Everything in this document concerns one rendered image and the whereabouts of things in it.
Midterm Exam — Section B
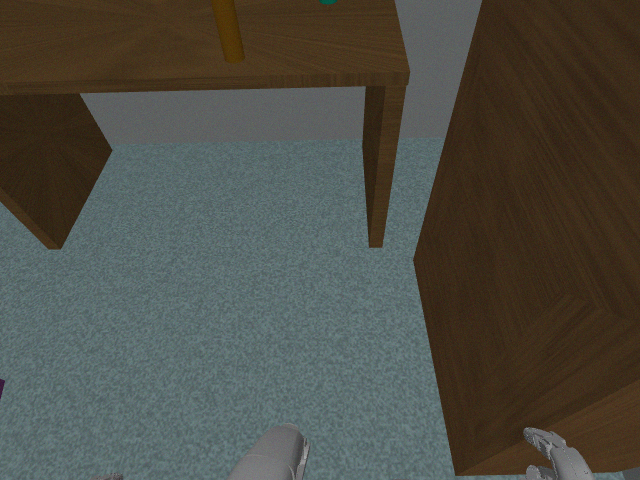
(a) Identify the right robot hand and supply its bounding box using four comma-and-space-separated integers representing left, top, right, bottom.
519, 427, 596, 480

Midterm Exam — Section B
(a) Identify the desk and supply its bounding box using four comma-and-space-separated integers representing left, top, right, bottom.
0, 0, 410, 250

